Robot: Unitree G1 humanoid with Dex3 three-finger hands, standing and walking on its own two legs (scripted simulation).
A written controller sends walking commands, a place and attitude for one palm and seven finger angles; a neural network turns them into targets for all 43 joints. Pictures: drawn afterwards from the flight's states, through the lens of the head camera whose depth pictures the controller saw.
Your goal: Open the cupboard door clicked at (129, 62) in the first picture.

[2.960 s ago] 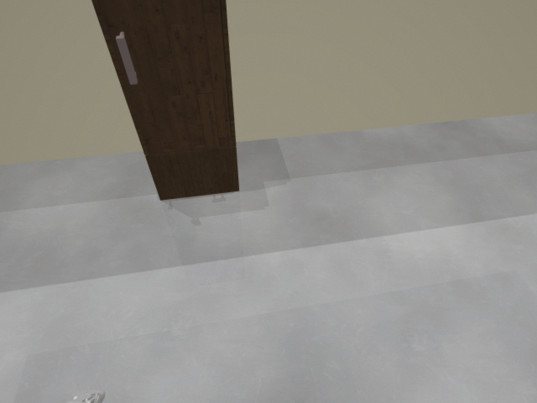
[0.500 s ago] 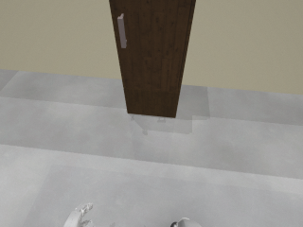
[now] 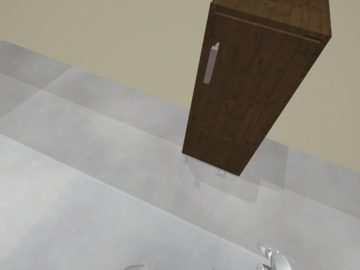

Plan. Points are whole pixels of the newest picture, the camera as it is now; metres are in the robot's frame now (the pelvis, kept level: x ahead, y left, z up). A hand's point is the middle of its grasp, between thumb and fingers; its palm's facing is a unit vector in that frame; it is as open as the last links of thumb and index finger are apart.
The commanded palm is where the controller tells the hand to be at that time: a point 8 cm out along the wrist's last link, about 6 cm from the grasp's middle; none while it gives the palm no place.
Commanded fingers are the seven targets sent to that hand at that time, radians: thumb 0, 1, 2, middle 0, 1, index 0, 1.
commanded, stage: turn to face it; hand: left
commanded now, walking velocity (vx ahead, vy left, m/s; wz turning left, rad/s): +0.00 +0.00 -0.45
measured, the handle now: (212, 63) +0.84 -0.02 -0.01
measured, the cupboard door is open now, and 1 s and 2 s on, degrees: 0 0 0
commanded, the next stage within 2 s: take the last steps up to it in 0.38 s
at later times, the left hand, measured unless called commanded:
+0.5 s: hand out of the picture +0.11 +0.15 -0.16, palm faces -0.15 -0.96 -0.25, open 7.4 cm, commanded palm none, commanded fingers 0.00 0.90 0.90 -0.20 -0.30 -0.20 -0.30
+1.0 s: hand (136, 247) +0.19 +0.13 -0.16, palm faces -0.27 -0.95 -0.16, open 7.4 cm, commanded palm none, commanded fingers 0.00 0.90 0.90 -0.20 -0.30 -0.20 -0.30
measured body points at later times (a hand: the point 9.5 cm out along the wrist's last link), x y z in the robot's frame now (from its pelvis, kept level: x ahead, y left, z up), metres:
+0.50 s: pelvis +0.01 -0.03 +0.00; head +0.02 -0.05 +0.45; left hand +0.12 +0.20 -0.14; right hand -0.01 -0.29 -0.15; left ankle +0.01 +0.10 -0.67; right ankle +0.02 -0.13 -0.73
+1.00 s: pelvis +0.08 -0.03 +0.01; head +0.10 -0.03 +0.46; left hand +0.20 +0.18 -0.14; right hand -0.08 -0.18 -0.14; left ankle +0.03 +0.10 -0.73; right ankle +0.10 -0.17 -0.69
